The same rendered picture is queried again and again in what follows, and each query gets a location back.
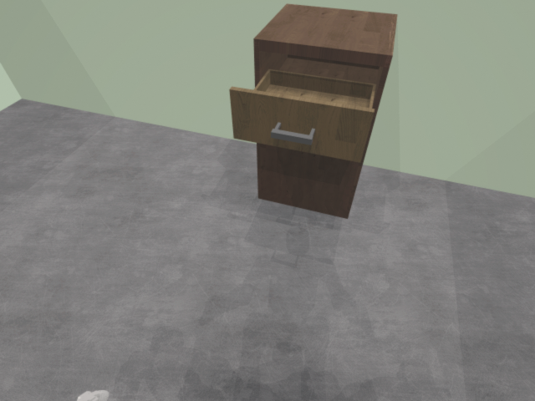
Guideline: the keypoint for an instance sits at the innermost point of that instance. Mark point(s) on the drawer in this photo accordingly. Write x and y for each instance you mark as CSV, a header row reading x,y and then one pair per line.
x,y
339,110

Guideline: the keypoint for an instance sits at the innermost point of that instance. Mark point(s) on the handle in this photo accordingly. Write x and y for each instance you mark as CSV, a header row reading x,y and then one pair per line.
x,y
291,136

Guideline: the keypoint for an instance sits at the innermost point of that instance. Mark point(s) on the cabinet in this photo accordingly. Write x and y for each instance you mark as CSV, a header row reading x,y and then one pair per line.
x,y
328,42

